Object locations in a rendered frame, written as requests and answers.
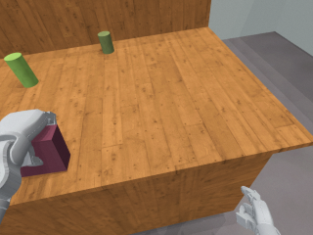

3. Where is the sponge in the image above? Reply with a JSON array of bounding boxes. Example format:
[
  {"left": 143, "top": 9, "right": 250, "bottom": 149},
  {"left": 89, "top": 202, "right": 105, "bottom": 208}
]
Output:
[{"left": 20, "top": 124, "right": 70, "bottom": 177}]

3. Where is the table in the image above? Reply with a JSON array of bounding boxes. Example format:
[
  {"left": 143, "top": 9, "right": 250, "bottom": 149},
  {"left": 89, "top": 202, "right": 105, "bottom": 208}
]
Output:
[{"left": 0, "top": 0, "right": 313, "bottom": 235}]

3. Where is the left robot hand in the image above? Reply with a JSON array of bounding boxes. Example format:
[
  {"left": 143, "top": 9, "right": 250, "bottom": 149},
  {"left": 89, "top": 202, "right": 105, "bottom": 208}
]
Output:
[{"left": 0, "top": 109, "right": 57, "bottom": 167}]

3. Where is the left robot forearm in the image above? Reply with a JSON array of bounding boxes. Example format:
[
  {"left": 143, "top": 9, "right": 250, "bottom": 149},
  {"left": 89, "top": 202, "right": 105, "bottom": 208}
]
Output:
[{"left": 0, "top": 131, "right": 30, "bottom": 224}]

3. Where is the right robot hand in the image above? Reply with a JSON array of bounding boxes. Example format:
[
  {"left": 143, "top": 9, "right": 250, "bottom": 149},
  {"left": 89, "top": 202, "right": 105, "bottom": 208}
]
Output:
[{"left": 236, "top": 186, "right": 275, "bottom": 232}]

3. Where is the right robot forearm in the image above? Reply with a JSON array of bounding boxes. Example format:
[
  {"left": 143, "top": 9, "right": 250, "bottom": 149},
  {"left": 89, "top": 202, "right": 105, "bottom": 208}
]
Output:
[{"left": 254, "top": 223, "right": 281, "bottom": 235}]

